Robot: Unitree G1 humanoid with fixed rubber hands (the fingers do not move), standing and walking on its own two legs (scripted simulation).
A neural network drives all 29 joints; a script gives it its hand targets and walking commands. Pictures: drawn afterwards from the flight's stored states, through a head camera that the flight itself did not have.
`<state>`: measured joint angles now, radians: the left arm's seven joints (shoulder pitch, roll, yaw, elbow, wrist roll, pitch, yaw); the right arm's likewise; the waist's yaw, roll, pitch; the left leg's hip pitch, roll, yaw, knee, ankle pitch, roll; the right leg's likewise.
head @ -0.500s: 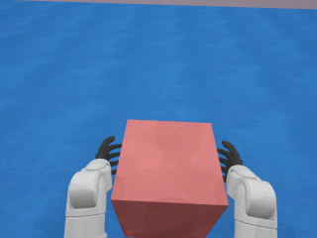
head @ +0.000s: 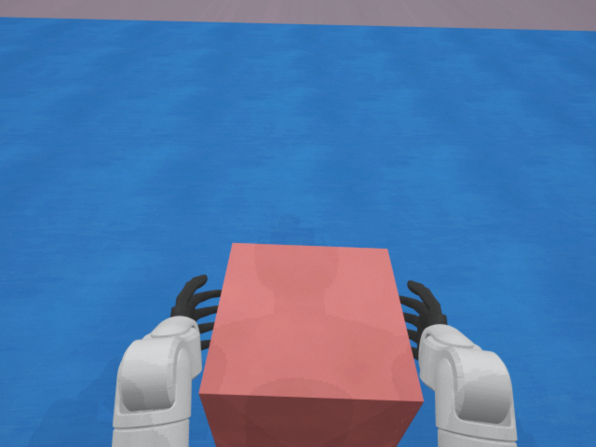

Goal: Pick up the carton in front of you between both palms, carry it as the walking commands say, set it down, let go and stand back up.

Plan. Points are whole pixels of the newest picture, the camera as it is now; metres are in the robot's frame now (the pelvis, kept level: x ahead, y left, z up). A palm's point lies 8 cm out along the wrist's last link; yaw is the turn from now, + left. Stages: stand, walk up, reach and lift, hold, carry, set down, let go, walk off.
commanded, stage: carry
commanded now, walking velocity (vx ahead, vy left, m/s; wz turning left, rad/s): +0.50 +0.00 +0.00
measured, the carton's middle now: (305, 362) +0.26 +0.00 +0.00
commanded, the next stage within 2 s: none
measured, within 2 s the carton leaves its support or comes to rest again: neither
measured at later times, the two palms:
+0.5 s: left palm (229, 177) +0.56 +0.14 +0.08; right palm (391, 175) +0.59 -0.16 +0.08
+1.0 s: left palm (232, 96) +0.90 +0.18 +0.08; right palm (353, 96) +0.89 -0.12 +0.09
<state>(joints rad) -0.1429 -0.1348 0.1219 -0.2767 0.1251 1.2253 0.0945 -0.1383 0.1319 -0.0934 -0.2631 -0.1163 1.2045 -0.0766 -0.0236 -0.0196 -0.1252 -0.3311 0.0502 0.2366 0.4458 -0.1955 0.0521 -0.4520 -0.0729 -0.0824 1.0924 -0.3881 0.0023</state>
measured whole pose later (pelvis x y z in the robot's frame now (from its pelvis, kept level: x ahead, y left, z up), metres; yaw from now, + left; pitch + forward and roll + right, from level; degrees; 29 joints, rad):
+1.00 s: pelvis +0.63 +0.02 +0.01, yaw +1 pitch +5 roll -2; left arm -0.14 -0.13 0.09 -0.38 0.12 1.19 0.09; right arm -0.13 0.13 -0.10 -0.39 -0.10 1.18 -0.08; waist -0.01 -0.01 -0.03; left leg -0.16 0.06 0.22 0.31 -0.23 0.03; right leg -0.56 -0.07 -0.12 0.72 -0.21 0.02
